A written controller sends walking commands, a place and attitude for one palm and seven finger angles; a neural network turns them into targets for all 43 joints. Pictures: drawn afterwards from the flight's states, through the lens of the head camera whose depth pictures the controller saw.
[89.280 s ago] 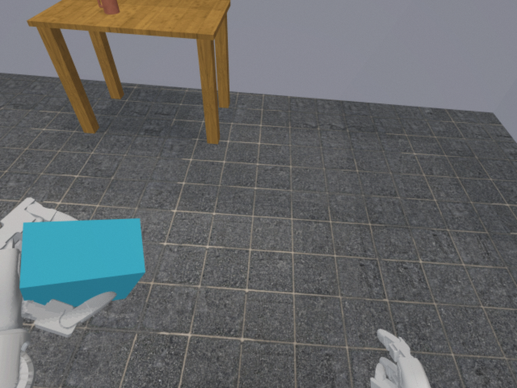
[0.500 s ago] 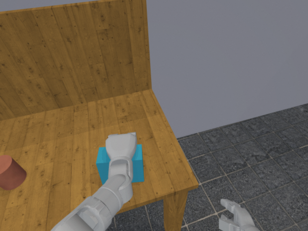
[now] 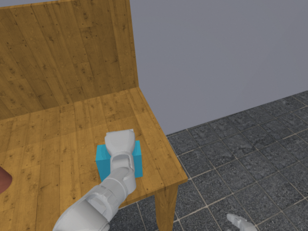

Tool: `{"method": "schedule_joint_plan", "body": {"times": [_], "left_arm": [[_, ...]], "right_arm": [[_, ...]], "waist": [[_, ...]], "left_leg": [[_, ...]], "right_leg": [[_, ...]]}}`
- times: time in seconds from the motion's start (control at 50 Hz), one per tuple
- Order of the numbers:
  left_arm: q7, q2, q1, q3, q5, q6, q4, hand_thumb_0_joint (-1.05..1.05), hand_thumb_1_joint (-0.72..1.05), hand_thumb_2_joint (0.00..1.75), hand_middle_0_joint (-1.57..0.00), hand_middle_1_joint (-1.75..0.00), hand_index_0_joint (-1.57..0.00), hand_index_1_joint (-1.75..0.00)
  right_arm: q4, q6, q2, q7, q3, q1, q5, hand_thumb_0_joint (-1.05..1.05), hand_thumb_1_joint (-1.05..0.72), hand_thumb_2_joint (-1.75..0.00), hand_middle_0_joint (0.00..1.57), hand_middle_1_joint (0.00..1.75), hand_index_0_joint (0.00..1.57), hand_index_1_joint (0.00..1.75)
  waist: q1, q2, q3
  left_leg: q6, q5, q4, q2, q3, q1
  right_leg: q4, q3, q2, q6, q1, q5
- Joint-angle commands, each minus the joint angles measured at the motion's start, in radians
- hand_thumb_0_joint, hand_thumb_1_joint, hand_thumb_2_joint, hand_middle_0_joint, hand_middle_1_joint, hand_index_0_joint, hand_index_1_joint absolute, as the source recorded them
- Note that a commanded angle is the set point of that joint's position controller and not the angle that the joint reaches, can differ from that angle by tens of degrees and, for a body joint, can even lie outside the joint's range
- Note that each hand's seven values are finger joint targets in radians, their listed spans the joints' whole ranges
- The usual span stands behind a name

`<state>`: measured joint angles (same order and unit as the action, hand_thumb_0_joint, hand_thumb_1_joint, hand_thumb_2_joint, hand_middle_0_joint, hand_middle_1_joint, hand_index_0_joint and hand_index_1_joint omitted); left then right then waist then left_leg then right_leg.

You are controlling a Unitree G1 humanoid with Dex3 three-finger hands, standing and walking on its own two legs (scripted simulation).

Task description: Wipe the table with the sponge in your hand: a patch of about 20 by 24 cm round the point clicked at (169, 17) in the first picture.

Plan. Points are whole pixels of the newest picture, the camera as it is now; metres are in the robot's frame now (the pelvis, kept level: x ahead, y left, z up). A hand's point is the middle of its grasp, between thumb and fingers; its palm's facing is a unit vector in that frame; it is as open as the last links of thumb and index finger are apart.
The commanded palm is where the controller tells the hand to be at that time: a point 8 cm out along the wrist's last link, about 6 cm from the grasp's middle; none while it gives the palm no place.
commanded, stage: slide across to the third lane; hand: left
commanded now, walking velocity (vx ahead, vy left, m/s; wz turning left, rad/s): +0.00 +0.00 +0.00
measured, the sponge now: (121, 164) +0.34 +0.14 -0.06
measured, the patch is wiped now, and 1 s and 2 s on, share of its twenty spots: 0.85 0.90 1.00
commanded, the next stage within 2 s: wipe forward along the third lane in 0.16 s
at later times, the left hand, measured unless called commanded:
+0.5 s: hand (123, 150) +0.36 +0.13 -0.01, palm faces -0.12 -0.03 -0.99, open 10.5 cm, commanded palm +0.34 +0.12 +0.03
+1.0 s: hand (124, 140) +0.40 +0.14 +0.00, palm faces -0.08 +0.00 -1.00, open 10.5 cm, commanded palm +0.39 +0.14 +0.03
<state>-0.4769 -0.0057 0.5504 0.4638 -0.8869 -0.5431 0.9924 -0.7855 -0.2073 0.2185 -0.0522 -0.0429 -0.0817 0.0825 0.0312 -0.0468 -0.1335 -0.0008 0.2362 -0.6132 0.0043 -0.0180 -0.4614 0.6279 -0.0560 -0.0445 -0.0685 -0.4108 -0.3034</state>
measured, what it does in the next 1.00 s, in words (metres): stands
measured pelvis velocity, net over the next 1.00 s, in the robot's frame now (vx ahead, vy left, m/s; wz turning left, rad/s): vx -0.02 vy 0.00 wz -0.03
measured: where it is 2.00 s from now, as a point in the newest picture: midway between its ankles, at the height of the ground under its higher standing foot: outside the picture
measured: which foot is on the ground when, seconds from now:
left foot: down 0.00-1.00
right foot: down 0.00-1.00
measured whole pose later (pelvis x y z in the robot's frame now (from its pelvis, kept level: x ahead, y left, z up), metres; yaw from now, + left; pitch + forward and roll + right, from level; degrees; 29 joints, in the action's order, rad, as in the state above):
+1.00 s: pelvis -0.02 +0.00 -0.02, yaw -2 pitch +11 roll +0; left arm -0.50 -0.07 0.82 0.24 -0.92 -0.52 1.25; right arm -0.80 -0.15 0.23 0.01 -0.03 -0.15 0.06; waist -0.07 -0.04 -0.17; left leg 0.01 0.24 -0.73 -0.02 0.00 -0.69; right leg 0.73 -0.05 -0.06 -0.06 -0.64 -0.29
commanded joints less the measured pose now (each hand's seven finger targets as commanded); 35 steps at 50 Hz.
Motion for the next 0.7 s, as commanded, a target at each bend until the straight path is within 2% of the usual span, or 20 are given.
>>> {"method": "schedule_joint_plan", "body": {"times": [0.0,0.06,0.08,0.1,0.14,0.2,0.22,0.36,0.42,0.44,0.48,0.5,0.52,0.54,0.58,0.6,0.62,0.68], "left_arm": [[-0.012,0.033,0.311,-0.041,0.013,0.045,-0.146,0.00,0.10,1.30,-1.20,-1.60,-1.20,-1.60],[-0.011,0.057,0.281,-0.009,0.003,0.050,-0.146,0.00,0.10,1.30,-1.20,-1.60,-1.20,-1.60],[-0.011,0.039,0.297,-0.020,0.001,0.051,-0.149,0.00,0.10,1.30,-1.20,-1.60,-1.20,-1.60],[-0.008,0.028,0.298,-0.034,0.004,0.052,-0.159,0.00,0.10,1.30,-1.20,-1.60,-1.20,-1.60],[-0.007,0.051,0.281,-0.008,-0.005,0.050,-0.153,0.00,0.10,1.30,-1.20,-1.60,-1.20,-1.60],[-0.001,0.018,0.277,-0.041,0.002,0.052,-0.162,0.00,0.10,1.30,-1.20,-1.60,-1.20,-1.60],[-0.001,0.013,0.271,-0.036,-0.002,0.053,-0.161,0.00,0.10,1.30,-1.20,-1.60,-1.20,-1.60],[-0.001,-0.032,0.339,-0.073,-0.043,0.057,-0.087,0.00,0.10,1.30,-1.20,-1.60,-1.20,-1.60],[-0.010,-0.069,0.381,-0.109,-0.060,0.069,-0.083,0.00,0.10,1.30,-1.20,-1.60,-1.20,-1.60],[-0.013,-0.043,0.383,-0.090,-0.067,0.071,-0.078,0.00,0.10,1.30,-1.20,-1.60,-1.20,-1.60],[-0.019,-0.045,0.383,-0.098,-0.076,0.069,-0.046,0.00,0.10,1.30,-1.20,-1.60,-1.20,-1.60],[-0.019,-0.042,0.395,-0.109,-0.067,0.070,-0.050,0.00,0.10,1.30,-1.20,-1.60,-1.20,-1.60],[-0.025,-0.061,0.395,-0.118,-0.073,0.073,-0.044,0.00,0.10,1.30,-1.20,-1.60,-1.20,-1.60],[-0.029,-0.044,0.378,-0.110,-0.068,0.067,-0.025,0.00,0.10,1.30,-1.20,-1.60,-1.20,-1.60],[-0.037,-0.063,0.425,-0.128,-0.064,0.057,0.000,0.00,0.10,1.30,-1.20,-1.60,-1.20,-1.60],[-0.038,-0.087,0.448,-0.156,-0.060,0.058,-0.006,0.00,0.10,1.30,-1.20,-1.60,-1.20,-1.60],[-0.044,-0.090,0.448,-0.153,-0.064,0.055,0.004,0.00,0.10,1.30,-1.20,-1.60,-1.20,-1.60],[-0.051,-0.119,0.471,-0.173,-0.074,0.040,0.054,0.00,0.10,1.30,-1.20,-1.60,-1.20,-1.60]], "right_arm": [[0.147,0.053,0.096,0.006,-0.027,0.181,0.000,0.00,-0.90,-0.90,0.20,0.30,0.20,0.30],[0.149,0.051,0.095,0.004,-0.027,0.181,0.000,0.00,-0.90,-0.90,0.20,0.30,0.20,0.30],[0.147,0.052,0.097,0.007,-0.027,0.181,-0.001,0.00,-0.90,-0.90,0.20,0.30,0.20,0.30],[0.149,0.052,0.095,0.008,-0.028,0.185,0.001,0.00,-0.90,-0.90,0.20,0.30,0.20,0.30],[0.148,0.051,0.094,0.004,-0.026,0.178,0.001,0.00,-0.90,-0.90,0.20,0.30,0.20,0.30],[0.151,0.051,0.095,0.010,-0.026,0.185,0.001,0.00,-0.90,-0.90,0.20,0.30,0.20,0.30],[0.151,0.050,0.098,0.012,-0.024,0.184,0.000,0.00,-0.90,-0.90,0.20,0.30,0.20,0.30],[0.126,0.050,0.100,0.028,-0.018,0.164,-0.006,0.00,-0.90,-0.90,0.20,0.30,0.20,0.30],[0.124,0.052,0.100,0.037,-0.020,0.148,-0.011,0.00,-0.90,-0.90,0.20,0.30,0.20,0.30],[0.125,0.052,0.098,0.037,-0.021,0.144,-0.014,0.00,-0.90,-0.90,0.20,0.30,0.20,0.30],[0.120,0.052,0.099,0.036,-0.022,0.133,-0.016,0.00,-0.90,-0.90,0.20,0.30,0.20,0.30],[0.125,0.052,0.096,0.036,-0.023,0.131,-0.016,0.00,-0.90,-0.90,0.20,0.30,0.20,0.30],[0.124,0.050,0.101,0.037,-0.024,0.126,-0.017,0.00,-0.90,-0.90,0.20,0.30,0.20,0.30],[0.126,0.051,0.098,0.037,-0.024,0.128,-0.018,0.00,-0.90,-0.90,0.20,0.30,0.20,0.30],[0.116,0.053,0.103,0.042,-0.020,0.121,-0.018,0.00,-0.90,-0.90,0.20,0.30,0.20,0.30],[0.117,0.055,0.101,0.043,-0.021,0.120,-0.016,0.00,-0.90,-0.90,0.20,0.30,0.20,0.30],[0.116,0.057,0.104,0.045,-0.021,0.114,-0.018,0.00,-0.90,-0.90,0.20,0.30,0.20,0.30],[0.105,0.060,0.111,0.052,-0.018,0.093,-0.020,0.00,-0.90,-0.90,0.20,0.30,0.20,0.30]], "waist": [[-0.019,0.159,-0.197],[-0.028,0.176,-0.170],[-0.031,0.179,-0.171],[-0.025,0.163,-0.185],[-0.027,0.151,-0.170],[-0.023,0.186,-0.181],[-0.025,0.184,-0.161],[-0.050,0.178,-0.141],[-0.053,0.163,-0.179],[-0.058,0.161,-0.184],[-0.062,0.163,-0.185],[-0.060,0.177,-0.203],[-0.061,0.175,-0.205],[-0.061,0.173,-0.192],[-0.078,0.184,-0.175],[-0.072,0.175,-0.197],[-0.075,0.155,-0.195],[-0.088,0.160,-0.175]], "left_leg": [[0.041,0.002,0.066,0.012,0.009,0.111],[0.043,-0.007,0.060,0.011,0.017,0.116],[0.044,-0.004,0.061,0.011,0.018,0.116],[0.043,-0.014,0.064,0.011,0.016,0.115],[0.042,-0.019,0.061,0.011,0.019,0.126],[0.044,-0.029,0.064,0.011,0.017,0.114],[0.044,-0.023,0.063,0.013,0.020,0.116],[0.040,-0.006,0.052,0.012,0.023,0.093],[0.038,-0.019,0.043,0.010,0.022,0.081],[0.039,-0.025,0.036,0.010,0.024,0.084],[0.038,-0.026,0.025,0.008,0.026,0.069],[0.038,-0.039,0.026,0.007,0.022,0.063],[0.036,-0.031,0.023,0.005,0.023,0.058],[0.038,-0.019,0.020,0.007,0.029,0.050],[0.037,0.014,0.018,0.005,0.030,0.026],[0.035,0.007,0.018,0.005,0.025,0.018],[0.036,0.018,0.014,0.007,0.031,0.014],[0.035,0.056,0.006,0.005,0.032,-0.023]], "right_leg": [[-0.157,0.066,0.024,0.008,0.044,0.105],[-0.164,0.069,0.030,0.013,0.037,0.120],[-0.169,0.073,0.031,0.015,0.037,0.115],[-0.166,0.078,0.029,0.011,0.050,0.131],[-0.161,0.068,0.030,0.011,0.036,0.135],[-0.167,0.077,0.031,0.014,0.064,0.162],[-0.168,0.077,0.033,0.016,0.055,0.156],[-0.163,0.083,0.036,0.020,0.012,0.153],[-0.143,0.087,0.036,0.020,0.019,0.180],[-0.139,0.084,0.036,0.020,0.012,0.194],[-0.133,0.084,0.037,0.020,0.001,0.208],[-0.124,0.078,0.034,0.019,0.014,0.229],[-0.120,0.081,0.035,0.021,0.005,0.217],[-0.128,0.082,0.036,0.023,-0.002,0.204],[-0.137,0.087,0.038,0.029,-0.027,0.164],[-0.128,0.088,0.036,0.026,-0.015,0.172],[-0.128,0.090,0.037,0.028,-0.026,0.153],[-0.132,0.092,0.037,0.030,-0.063,0.089]]}}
